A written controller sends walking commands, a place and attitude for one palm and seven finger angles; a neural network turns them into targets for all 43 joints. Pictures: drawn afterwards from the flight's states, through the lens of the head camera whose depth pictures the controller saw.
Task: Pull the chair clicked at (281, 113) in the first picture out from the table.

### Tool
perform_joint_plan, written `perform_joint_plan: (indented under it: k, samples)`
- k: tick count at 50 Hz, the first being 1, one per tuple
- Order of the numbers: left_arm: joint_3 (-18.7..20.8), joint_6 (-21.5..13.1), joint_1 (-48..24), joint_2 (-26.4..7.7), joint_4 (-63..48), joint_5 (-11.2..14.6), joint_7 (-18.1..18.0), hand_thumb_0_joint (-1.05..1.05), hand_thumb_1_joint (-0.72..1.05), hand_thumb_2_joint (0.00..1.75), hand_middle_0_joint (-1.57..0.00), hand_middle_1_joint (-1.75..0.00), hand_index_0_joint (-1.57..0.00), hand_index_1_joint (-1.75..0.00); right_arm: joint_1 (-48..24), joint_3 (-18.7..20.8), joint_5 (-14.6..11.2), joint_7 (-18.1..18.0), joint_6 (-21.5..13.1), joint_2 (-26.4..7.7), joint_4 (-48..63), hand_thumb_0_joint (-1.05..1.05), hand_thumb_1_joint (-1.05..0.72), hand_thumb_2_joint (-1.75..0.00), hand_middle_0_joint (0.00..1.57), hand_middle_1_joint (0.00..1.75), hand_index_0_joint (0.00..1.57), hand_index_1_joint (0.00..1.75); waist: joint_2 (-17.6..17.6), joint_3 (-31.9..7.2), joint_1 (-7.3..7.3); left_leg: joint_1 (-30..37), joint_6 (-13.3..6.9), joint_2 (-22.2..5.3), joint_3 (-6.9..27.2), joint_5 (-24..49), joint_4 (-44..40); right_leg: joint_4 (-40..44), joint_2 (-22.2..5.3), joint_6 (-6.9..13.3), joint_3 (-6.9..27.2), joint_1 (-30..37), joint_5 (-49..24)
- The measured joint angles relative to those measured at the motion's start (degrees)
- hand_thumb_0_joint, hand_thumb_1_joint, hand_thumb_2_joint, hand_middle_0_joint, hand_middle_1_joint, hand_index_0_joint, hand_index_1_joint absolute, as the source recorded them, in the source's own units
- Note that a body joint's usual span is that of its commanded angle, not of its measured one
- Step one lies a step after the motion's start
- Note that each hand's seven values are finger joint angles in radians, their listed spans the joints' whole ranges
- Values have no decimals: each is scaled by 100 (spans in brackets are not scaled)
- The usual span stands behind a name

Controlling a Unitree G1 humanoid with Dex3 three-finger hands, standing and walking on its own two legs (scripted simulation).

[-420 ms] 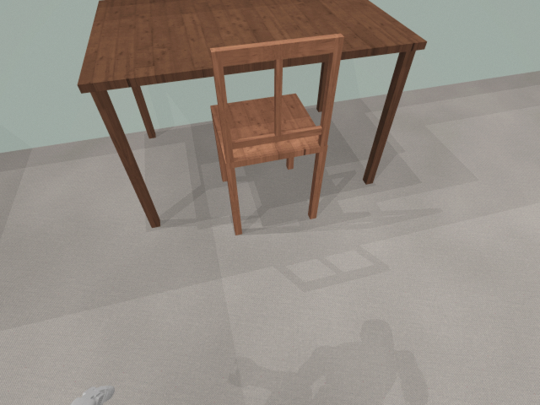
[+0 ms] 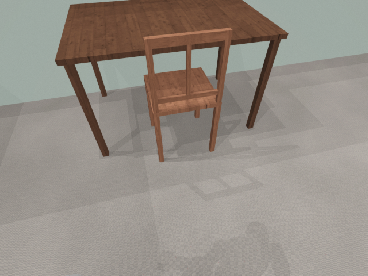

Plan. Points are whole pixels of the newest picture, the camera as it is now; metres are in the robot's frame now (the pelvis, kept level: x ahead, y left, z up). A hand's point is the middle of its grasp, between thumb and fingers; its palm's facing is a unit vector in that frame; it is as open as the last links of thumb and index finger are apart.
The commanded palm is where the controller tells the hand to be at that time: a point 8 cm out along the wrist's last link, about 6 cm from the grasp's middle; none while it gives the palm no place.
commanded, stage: stand and wait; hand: left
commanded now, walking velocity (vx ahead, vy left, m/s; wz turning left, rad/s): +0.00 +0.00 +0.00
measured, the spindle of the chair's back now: (188, 71) +1.03 +0.04 -0.10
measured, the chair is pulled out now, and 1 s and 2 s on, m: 0.00 0.00 0.00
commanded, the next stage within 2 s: look at it before walking up in 0.40 s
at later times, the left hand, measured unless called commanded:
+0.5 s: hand out of the picture +0.06 +0.24 -0.15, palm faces -0.03 -0.94 -0.34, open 7.3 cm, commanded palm none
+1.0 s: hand out of the picture +0.05 +0.25 -0.15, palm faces -0.03 -0.94 -0.33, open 7.3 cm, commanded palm none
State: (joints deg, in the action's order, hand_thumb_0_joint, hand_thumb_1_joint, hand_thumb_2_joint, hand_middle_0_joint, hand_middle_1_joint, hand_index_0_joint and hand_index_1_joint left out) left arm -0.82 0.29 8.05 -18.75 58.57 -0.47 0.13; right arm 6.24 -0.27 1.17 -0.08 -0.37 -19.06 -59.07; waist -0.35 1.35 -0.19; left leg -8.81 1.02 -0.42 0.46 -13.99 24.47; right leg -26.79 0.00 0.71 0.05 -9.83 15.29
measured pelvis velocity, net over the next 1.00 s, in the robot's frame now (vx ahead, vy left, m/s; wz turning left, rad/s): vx -0.02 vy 0.00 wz -0.01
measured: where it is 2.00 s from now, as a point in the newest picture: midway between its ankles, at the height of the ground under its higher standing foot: outside the picture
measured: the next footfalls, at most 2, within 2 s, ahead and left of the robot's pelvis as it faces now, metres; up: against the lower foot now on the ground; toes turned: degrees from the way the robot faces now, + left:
none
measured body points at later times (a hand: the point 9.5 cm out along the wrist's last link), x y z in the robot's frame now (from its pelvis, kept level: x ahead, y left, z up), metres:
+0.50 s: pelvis -0.02 +0.00 +0.00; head -0.02 -0.01 +0.45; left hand +0.06 +0.29 -0.12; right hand +0.05 -0.30 -0.13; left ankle -0.01 +0.13 -0.74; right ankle -0.01 -0.11 -0.74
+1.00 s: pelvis -0.02 +0.00 +0.00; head -0.02 +0.00 +0.45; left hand +0.05 +0.30 -0.13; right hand +0.05 -0.29 -0.13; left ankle -0.01 +0.13 -0.74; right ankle -0.01 -0.11 -0.74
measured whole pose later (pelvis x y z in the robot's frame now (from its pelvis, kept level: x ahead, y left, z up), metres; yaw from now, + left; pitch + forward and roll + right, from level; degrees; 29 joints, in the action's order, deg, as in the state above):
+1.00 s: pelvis -0.02 +0.00 +0.00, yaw +0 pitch -2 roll +0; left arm -0.6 -0.2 8.6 -19.4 62.5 -0.5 0.3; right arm 7.9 -0.4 0.9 0.3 -0.7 -19.2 -63.9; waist -0.1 1.6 0.0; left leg -8.3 0.9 -0.7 0.2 -10.4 20.8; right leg -22.0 0.3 0.4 0.4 -9.0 11.0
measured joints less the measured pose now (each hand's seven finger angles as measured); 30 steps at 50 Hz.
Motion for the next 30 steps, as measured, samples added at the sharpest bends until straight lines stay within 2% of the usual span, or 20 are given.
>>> perform_joint_plan:
  k: [30]
  samples:
    - [19,-44,-12,-35,345,1,18,1,91,90,-20,-30,-21,-30,184,-13,-19,30,-20,-15,-437,0,-91,-90,20,30,20,30,-1,-2,39,42,28,-59,-7,331,-311,385,57,17,7,66,-379]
